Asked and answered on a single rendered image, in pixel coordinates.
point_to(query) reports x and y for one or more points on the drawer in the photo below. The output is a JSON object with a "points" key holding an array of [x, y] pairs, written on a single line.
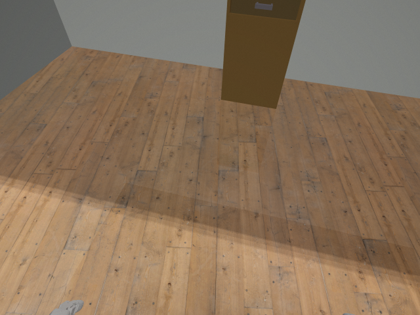
{"points": [[284, 9]]}

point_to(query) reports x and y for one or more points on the robot left hand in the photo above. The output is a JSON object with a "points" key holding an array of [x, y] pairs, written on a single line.
{"points": [[68, 308]]}

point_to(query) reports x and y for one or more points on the cabinet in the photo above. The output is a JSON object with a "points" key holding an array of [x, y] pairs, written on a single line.
{"points": [[257, 50]]}

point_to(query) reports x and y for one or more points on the handle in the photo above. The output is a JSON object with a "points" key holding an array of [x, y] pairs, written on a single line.
{"points": [[263, 6]]}

